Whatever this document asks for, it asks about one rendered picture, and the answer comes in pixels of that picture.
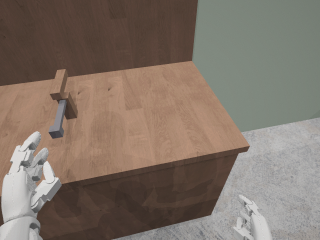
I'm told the robot left forearm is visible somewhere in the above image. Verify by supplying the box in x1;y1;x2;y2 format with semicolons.
0;216;43;240

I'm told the robot left hand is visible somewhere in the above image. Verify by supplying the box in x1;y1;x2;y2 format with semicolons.
1;131;62;224

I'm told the robot right hand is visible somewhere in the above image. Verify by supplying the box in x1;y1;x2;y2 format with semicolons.
233;195;273;240

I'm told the counter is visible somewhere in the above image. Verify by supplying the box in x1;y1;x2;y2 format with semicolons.
0;0;250;240

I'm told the tap lever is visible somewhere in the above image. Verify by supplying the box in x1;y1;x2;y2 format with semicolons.
48;99;67;139

